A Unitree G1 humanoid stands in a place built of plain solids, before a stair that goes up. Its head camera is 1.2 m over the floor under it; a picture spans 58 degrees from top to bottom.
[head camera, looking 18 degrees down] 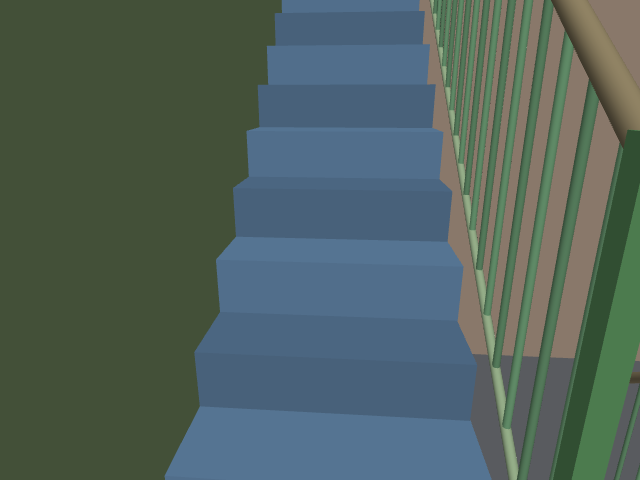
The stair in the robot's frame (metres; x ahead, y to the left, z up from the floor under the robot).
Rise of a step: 0.18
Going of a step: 0.24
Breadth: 0.76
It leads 4 degrees to the right of straight ahead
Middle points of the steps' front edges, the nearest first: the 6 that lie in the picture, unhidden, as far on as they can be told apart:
1.00 -0.03 0.54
1.24 -0.05 0.72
1.48 -0.07 0.90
1.72 -0.09 1.08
1.96 -0.11 1.26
2.20 -0.13 1.44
